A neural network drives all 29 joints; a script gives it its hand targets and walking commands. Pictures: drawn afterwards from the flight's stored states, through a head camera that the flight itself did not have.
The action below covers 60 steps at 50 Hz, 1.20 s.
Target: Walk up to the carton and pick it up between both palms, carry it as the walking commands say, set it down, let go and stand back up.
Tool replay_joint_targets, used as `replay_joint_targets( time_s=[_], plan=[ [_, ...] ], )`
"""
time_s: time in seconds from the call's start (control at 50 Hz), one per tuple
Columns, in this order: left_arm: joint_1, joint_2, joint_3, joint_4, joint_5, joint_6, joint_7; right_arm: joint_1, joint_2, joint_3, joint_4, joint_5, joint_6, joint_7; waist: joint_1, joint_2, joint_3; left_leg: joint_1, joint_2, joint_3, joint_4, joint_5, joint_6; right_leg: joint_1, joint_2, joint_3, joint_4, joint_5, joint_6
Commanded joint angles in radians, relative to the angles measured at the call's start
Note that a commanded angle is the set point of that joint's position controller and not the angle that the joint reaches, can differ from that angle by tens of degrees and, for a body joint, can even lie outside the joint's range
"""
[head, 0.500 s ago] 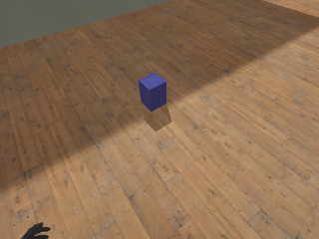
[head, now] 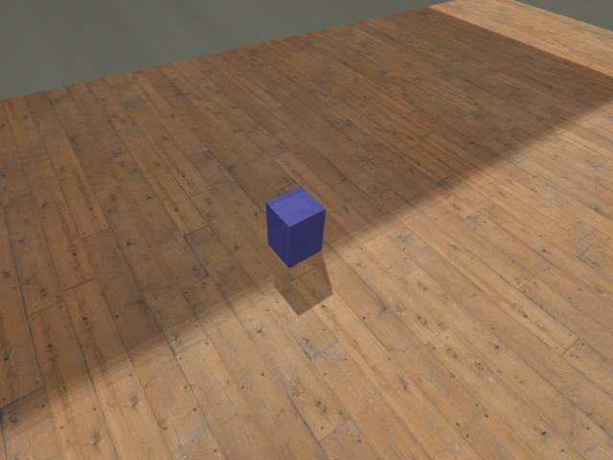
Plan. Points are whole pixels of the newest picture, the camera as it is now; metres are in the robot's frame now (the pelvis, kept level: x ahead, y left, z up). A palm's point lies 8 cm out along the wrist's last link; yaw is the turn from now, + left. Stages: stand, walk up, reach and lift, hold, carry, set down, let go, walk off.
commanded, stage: walk up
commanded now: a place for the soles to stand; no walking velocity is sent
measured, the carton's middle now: (295, 227) +1.12 +0.00 -0.64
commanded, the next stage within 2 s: none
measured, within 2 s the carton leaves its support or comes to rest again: neither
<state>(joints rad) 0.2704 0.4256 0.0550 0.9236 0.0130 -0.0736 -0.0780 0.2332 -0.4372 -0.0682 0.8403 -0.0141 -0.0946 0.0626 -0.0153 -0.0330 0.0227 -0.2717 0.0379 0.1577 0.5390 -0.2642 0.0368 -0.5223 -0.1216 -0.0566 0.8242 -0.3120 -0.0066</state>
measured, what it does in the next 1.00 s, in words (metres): walks ahead: right foot, then left foot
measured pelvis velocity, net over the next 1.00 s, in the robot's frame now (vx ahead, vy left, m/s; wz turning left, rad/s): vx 0.41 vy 0.03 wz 0.03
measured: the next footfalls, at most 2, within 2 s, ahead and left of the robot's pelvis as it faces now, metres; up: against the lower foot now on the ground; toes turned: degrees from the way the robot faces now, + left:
right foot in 0.10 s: +0.20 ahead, -0.13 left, +0.00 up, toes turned -7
left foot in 0.44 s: +0.34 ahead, +0.15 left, +0.00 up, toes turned +8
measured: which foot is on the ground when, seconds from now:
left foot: down 0.00-0.12, up 0.14-0.42, down 0.44-0.74, up 0.76-1.00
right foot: up 0.00-0.08, down 0.10-0.44, up 0.46-0.72, down 0.74-1.00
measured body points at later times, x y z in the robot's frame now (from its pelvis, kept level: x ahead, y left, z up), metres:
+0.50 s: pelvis +0.22 +0.03 -0.02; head +0.24 +0.03 +0.43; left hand +0.26 +0.36 -0.12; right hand +0.36 -0.30 -0.10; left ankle +0.30 +0.14 -0.73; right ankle +0.17 -0.12 -0.70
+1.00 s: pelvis +0.41 +0.03 +0.00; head +0.43 +0.03 +0.44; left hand +0.47 +0.38 -0.09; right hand +0.49 -0.30 -0.12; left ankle +0.50 +0.17 -0.71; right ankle +0.42 -0.10 -0.73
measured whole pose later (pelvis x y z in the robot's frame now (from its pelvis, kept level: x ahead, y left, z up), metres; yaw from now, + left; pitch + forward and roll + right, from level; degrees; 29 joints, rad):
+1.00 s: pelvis +0.41 +0.03 +0.00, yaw +1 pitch -1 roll +0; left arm 0.30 0.46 0.08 0.83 0.02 -0.08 -0.05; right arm 0.28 -0.43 -0.07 0.89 -0.01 -0.06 0.07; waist 0.02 0.01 0.06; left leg -0.49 0.09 0.07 0.73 -0.28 0.02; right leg -0.29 -0.09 -0.12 0.62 -0.31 -0.01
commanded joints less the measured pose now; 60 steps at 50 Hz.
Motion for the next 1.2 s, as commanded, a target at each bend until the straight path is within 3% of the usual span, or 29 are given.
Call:
replay_joint_targets(
  time_s=[0.0,0.08,0.1,0.12,0.14,0.16,0.22,0.32,0.4,0.42,0.44,0.46,0.48,0.54,0.62,0.7,0.72,0.74,0.76,0.78,0.82,0.86,0.96,1.02,1.04,1.06,1.08,1.14,1.18],
  plan=[
    [-0.018,0.218,0.075,-0.068,0.004,-0.014,-0.007,-0.038,-0.293,-0.073,-0.074,0.001,-0.014,-0.008,0.025,0.144,0.020,-0.050,0.235,-0.250,-0.294,-0.262,0.178,0.075,0.009,-0.005,-0.117,0.083,-0.008],
    [0.061,0.240,0.088,-0.032,0.004,-0.031,0.003,-0.061,-0.203,-0.047,-0.084,0.013,0.000,-0.006,0.075,0.067,-0.013,-0.152,0.157,-0.106,-0.039,-0.215,0.096,0.362,0.069,-0.053,-0.290,0.092,-0.041],
    [0.183,0.281,0.109,-0.011,0.010,-0.041,0.023,-0.057,-0.149,-0.025,-0.091,0.004,-0.004,-0.004,0.149,-0.143,-0.075,-0.335,0.084,-0.041,0.288,-0.125,0.046,0.598,-0.048,0.185,-0.411,-0.129,-0.080],
    [0.247,0.401,0.126,-0.025,0.000,-0.052,0.038,-0.047,-0.137,-0.023,-0.115,0.015,-0.004,-0.010,0.165,-0.348,-0.095,-0.569,-0.034,-0.078,0.541,-0.267,0.015,0.675,-0.303,0.653,-0.604,-0.294,-0.241],
    [0.177,0.376,0.124,-0.058,-0.012,-0.047,0.037,-0.062,-0.223,-0.038,-0.088,0.013,0.002,-0.028,0.143,-0.159,-0.061,-0.561,0.013,-0.253,0.623,-0.246,0.017,0.574,-0.343,0.663,-0.586,-0.314,-0.308],
    [0.097,0.309,0.106,-0.089,-0.018,-0.045,0.046,-0.035,-0.239,-0.043,-0.070,0.018,-0.001,-0.032,0.102,-0.017,-0.024,-0.535,0.050,-0.263,0.624,-0.167,0.012,0.502,-0.335,0.555,-0.575,-0.299,-0.301],
    [0.004,0.284,0.098,-0.126,-0.012,-0.037,0.047,0.066,-0.214,-0.041,0.001,0.008,0.001,-0.011,0.040,-0.119,0.014,-0.365,0.084,-0.178,0.384,-0.101,-0.034,0.363,-0.191,0.199,-0.519,-0.001,-0.238],
    [0.047,0.281,0.096,-0.150,-0.007,-0.037,0.030,-0.035,-0.172,-0.042,-0.028,-0.005,0.009,0.016,0.066,-0.111,-0.027,-0.213,0.049,-0.065,0.158,0.053,-0.028,0.302,-0.149,0.105,-0.525,-0.064,-0.208],
    [-0.001,0.239,0.062,-0.166,-0.002,-0.026,0.030,0.076,-0.195,-0.067,0.005,0.001,-0.009,0.011,-0.030,0.002,-0.077,0.085,-0.026,-0.009,0.044,0.027,0.011,0.160,-0.124,0.023,-0.297,0.022,-0.167],
    [-0.007,0.203,0.047,-0.183,-0.003,-0.026,0.033,0.175,-0.249,-0.089,0.021,0.002,-0.016,-0.005,-0.098,0.121,-0.123,0.258,0.027,-0.131,-0.048,-0.097,0.052,0.040,-0.075,-0.036,-0.051,0.059,-0.124],
    [-0.023,0.132,0.032,-0.220,-0.024,-0.031,0.031,0.267,-0.348,-0.106,0.009,-0.018,-0.025,-0.024,-0.145,0.339,-0.161,0.388,0.295,-0.586,-0.227,-0.290,0.170,-0.182,0.063,-0.089,0.305,-0.059,-0.048],
    [-0.022,0.205,0.046,-0.198,-0.017,-0.022,0.047,0.186,-0.340,-0.099,-0.015,-0.004,-0.025,-0.026,-0.108,0.170,-0.102,0.331,0.400,-0.779,-0.308,-0.402,0.253,-0.305,0.060,0.035,0.383,-0.177,-0.021],
    [-0.045,0.253,0.051,-0.175,-0.014,-0.022,0.052,0.166,-0.316,-0.090,-0.009,0.019,-0.019,-0.028,-0.093,0.050,-0.042,0.283,0.412,-0.715,-0.268,-0.305,0.256,-0.310,0.016,0.123,0.395,-0.133,-0.014],
    [0.050,0.210,0.036,-0.099,-0.017,-0.025,0.044,0.096,-0.253,-0.067,-0.045,0.012,-0.012,-0.035,-0.040,0.205,-0.041,0.166,0.292,-0.360,-0.229,0.040,0.219,-0.167,-0.040,0.099,0.187,-0.131,-0.001],
    [-0.003,0.181,0.050,-0.089,0.001,-0.020,0.015,0.040,-0.276,-0.070,-0.069,-0.003,-0.012,-0.023,-0.021,0.236,0.018,-0.007,0.255,-0.227,-0.241,-0.019,0.214,0.010,-0.002,0.008,-0.040,-0.005,0.001],
    [0.075,0.197,0.082,-0.051,0.006,-0.027,0.006,-0.009,-0.236,-0.059,-0.092,0.004,0.003,-0.014,0.067,0.089,-0.014,-0.178,0.183,-0.147,-0.119,-0.208,0.135,0.344,0.083,-0.067,-0.197,0.120,-0.028],
    [0.130,0.232,0.099,-0.055,0.003,-0.031,0.017,-0.032,-0.194,-0.037,-0.108,0.002,0.009,-0.012,0.115,0.027,0.005,-0.295,0.148,-0.123,0.037,-0.252,0.098,0.491,0.084,0.004,-0.273,0.028,-0.045],
    [0.253,0.311,0.125,-0.040,0.013,-0.040,0.037,-0.044,-0.132,-0.019,-0.130,-0.002,0.007,-0.011,0.168,-0.184,-0.029,-0.429,0.053,-0.019,0.361,-0.259,0.044,0.593,-0.068,0.239,-0.406,-0.253,-0.104],
    [0.229,0.389,0.134,-0.063,0.003,-0.047,0.046,-0.032,-0.136,-0.025,-0.136,0.011,0.013,-0.020,0.152,-0.238,-0.028,-0.605,-0.013,-0.138,0.587,-0.286,0.019,0.590,-0.336,0.715,-0.608,-0.452,-0.249],
    [0.173,0.367,0.128,-0.114,-0.013,-0.038,0.048,-0.060,-0.237,-0.046,-0.109,0.011,0.019,-0.033,0.137,-0.050,-0.018,-0.573,0.034,-0.247,0.646,-0.245,0.018,0.511,-0.339,0.705,-0.596,-0.462,-0.308],
    [0.047,0.323,0.110,-0.135,-0.012,-0.033,0.058,0.028,-0.234,-0.050,-0.064,0.013,0.003,-0.036,0.049,-0.033,0.039,-0.499,0.103,-0.249,0.552,-0.134,-0.004,0.376,-0.306,0.515,-0.553,-0.324,-0.285],
    [0.001,0.288,0.099,-0.157,-0.003,-0.026,0.054,0.121,-0.228,-0.054,0.002,0.006,0.011,-0.016,0.031,-0.113,0.038,-0.327,0.061,-0.148,0.409,-0.138,-0.026,0.256,-0.174,0.251,-0.527,-0.191,-0.235],
    [-0.026,0.285,0.089,-0.169,0.005,-0.027,0.034,0.080,-0.174,-0.045,-0.007,0.002,0.009,0.006,0.027,-0.193,0.004,-0.145,0.036,-0.047,0.163,0.045,-0.026,0.146,-0.146,0.134,-0.499,-0.204,-0.207],
    [-0.005,0.210,0.052,-0.166,0.007,-0.005,0.029,0.211,-0.219,-0.078,0.022,0.003,-0.011,-0.006,-0.062,0.057,-0.088,0.225,-0.030,-0.040,0.022,-0.075,0.007,-0.018,-0.053,0.036,-0.159,-0.266,-0.148],
    [-0.034,0.132,0.025,-0.194,-0.005,-0.007,0.031,0.310,-0.298,-0.100,0.029,-0.016,-0.017,-0.031,-0.132,0.302,-0.125,0.315,0.170,-0.385,-0.128,-0.315,0.088,-0.156,0.037,-0.046,0.201,-0.198,-0.079],
    [-0.033,0.134,0.027,-0.209,-0.018,-0.010,0.043,0.275,-0.363,-0.100,-0.024,-0.017,-0.025,-0.042,-0.124,0.288,-0.074,0.333,0.403,-0.837,-0.331,-0.444,0.209,-0.356,0.120,0.046,0.359,-0.227,-0.027],
    [-0.043,0.235,0.041,-0.177,-0.007,-0.004,0.057,0.199,-0.342,-0.101,-0.030,0.012,-0.020,-0.043,-0.088,0.087,-0.028,0.254,0.434,-0.788,-0.276,-0.369,0.239,-0.336,0.054,0.180,0.370,-0.158,-0.019],
    [0.045,0.233,0.042,-0.093,-0.007,-0.011,0.050,0.111,-0.274,-0.072,-0.052,0.009,-0.010,-0.046,-0.032,0.171,-0.030,0.149,0.307,-0.409,-0.205,-0.080,0.221,-0.187,-0.012,0.104,0.186,-0.152,0.009],
    [0.006,0.178,0.046,-0.090,-0.001,-0.017,0.033,0.135,-0.266,-0.066,-0.051,-0.008,-0.013,-0.043,-0.031,0.171,0.030,0.032,0.309,-0.322,-0.202,0.147,0.227,-0.083,0.000,0.043,0.095,-0.111,0.000]
  ],
)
